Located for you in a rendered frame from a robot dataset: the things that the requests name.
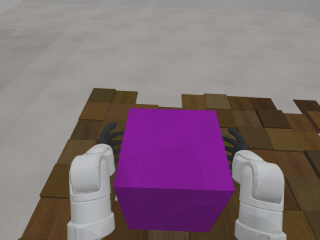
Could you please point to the robot left hand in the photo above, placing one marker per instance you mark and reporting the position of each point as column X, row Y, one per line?
column 105, row 138

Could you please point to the carton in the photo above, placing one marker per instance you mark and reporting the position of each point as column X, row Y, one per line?
column 173, row 172

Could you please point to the right robot forearm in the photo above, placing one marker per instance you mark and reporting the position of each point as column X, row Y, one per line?
column 261, row 197

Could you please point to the left robot forearm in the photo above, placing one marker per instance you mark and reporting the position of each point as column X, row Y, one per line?
column 89, row 192

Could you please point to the robot right hand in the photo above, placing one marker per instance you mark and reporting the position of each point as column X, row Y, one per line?
column 238, row 144

